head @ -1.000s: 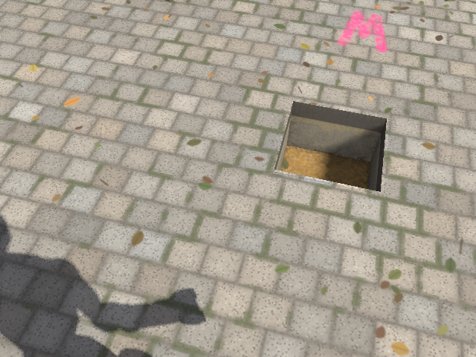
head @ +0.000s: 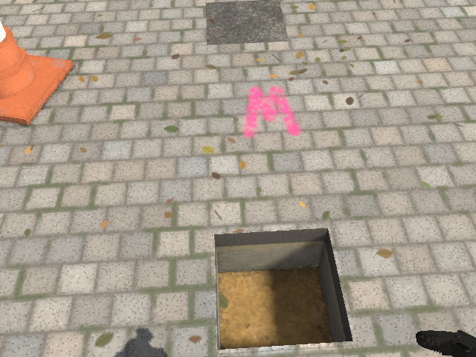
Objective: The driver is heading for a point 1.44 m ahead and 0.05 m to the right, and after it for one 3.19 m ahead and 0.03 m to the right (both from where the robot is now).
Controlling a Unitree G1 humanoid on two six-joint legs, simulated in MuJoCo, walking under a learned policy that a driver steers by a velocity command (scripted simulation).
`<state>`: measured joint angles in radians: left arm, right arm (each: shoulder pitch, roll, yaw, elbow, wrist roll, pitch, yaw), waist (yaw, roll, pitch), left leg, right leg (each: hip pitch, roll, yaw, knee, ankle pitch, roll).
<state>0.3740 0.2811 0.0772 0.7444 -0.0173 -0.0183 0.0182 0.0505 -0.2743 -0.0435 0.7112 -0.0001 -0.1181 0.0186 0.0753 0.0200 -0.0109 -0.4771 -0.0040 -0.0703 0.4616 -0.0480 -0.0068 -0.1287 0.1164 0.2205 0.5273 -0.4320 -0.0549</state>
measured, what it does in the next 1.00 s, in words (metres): walks ahead: right foot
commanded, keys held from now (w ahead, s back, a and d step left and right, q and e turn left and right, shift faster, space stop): w+e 0.26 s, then w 0.22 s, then w+q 0.52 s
